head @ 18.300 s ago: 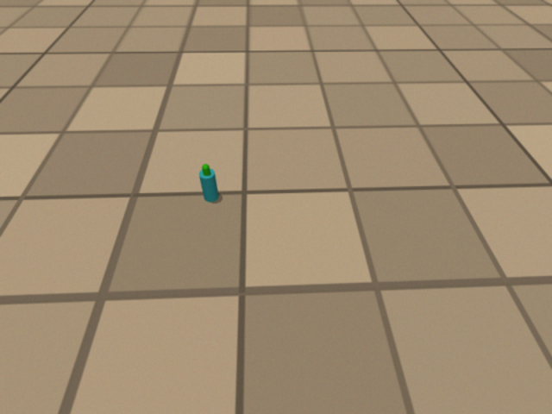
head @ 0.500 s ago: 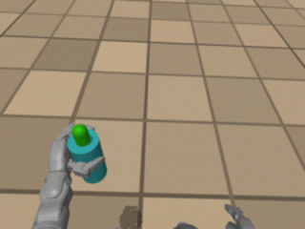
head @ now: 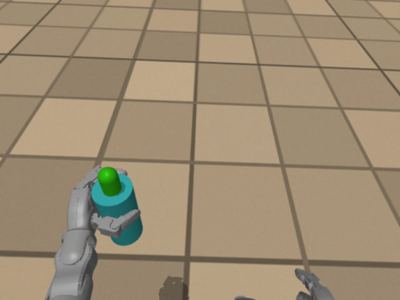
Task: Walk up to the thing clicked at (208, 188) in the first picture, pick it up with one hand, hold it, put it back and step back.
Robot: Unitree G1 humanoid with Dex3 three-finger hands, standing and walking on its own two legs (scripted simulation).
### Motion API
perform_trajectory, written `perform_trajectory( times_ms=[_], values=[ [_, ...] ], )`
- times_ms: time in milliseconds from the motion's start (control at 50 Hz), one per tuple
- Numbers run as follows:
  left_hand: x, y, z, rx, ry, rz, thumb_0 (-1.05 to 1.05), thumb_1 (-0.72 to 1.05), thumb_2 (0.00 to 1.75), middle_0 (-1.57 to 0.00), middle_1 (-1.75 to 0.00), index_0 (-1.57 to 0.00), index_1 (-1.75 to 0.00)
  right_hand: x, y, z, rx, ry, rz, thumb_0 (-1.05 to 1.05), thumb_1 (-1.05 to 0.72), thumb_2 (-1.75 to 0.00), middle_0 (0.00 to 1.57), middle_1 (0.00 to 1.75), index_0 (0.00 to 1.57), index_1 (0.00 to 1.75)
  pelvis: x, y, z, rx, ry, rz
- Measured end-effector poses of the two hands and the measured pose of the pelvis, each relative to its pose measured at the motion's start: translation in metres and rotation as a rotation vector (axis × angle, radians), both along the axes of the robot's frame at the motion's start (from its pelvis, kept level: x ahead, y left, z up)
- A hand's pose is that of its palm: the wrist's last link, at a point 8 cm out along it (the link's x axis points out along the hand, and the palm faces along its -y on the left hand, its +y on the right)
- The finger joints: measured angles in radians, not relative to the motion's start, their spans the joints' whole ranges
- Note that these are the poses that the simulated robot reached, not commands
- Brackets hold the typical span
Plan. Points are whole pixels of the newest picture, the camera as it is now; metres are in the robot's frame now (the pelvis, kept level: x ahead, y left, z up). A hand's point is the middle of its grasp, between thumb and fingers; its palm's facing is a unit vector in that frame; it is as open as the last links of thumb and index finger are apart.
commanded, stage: hold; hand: left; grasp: from the side
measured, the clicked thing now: (117, 205) +0.31 +0.17 +0.01
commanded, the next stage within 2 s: crouch in 1.92 s
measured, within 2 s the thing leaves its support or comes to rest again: neither
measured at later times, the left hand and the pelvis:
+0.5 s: hand (116, 203) +0.31 +0.16 +0.03, palm faces +0.10 -0.99 -0.03, open 10.3 cm; pelvis -0.01 +0.00 +0.00, yaw +0 degrees
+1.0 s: hand (116, 201) +0.31 +0.16 +0.03, palm faces +0.10 -0.99 -0.04, open 10.3 cm; pelvis -0.01 +0.00 +0.00, yaw +0 degrees
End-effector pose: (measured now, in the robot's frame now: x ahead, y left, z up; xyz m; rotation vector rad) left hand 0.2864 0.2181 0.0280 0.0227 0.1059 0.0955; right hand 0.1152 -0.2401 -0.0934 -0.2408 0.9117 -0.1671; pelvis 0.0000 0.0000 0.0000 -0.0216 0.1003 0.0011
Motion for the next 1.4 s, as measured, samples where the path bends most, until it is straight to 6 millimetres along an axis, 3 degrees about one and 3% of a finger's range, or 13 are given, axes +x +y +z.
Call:
perform_trajectory(
  times_ms=[240,1020,1400],
  values=[
    [-0.004,-0.002,0.003,0.003,-0.023,0.000,0.00,-0.39,1.07,-0.68,-1.02,-0.68,-1.02,-0.007,-0.001,-0.001,0.006,0.003,0.009,0.01,-0.91,-0.90,0.20,0.30,0.20,0.30,-0.007,-0.003,0.000,0.003,-0.008,0.003],
    [0.000,-0.003,0.008,0.015,-0.027,-0.001,0.00,-0.39,1.07,-0.68,-1.02,-0.68,-1.02,-0.012,-0.007,-0.001,0.008,0.016,-0.009,0.01,-0.92,-0.91,0.20,0.30,0.20,0.30,-0.005,-0.004,0.003,0.005,-0.014,0.003],
    [0.001,-0.004,0.008,0.022,-0.026,-0.015,0.00,-0.39,1.07,-0.68,-1.02,-0.68,-1.02,-0.007,-0.006,0.000,0.003,0.001,-0.002,0.01,-0.91,-0.91,0.20,0.30,0.20,0.30,-0.003,-0.004,0.002,0.002,-0.012,0.005]
  ],
)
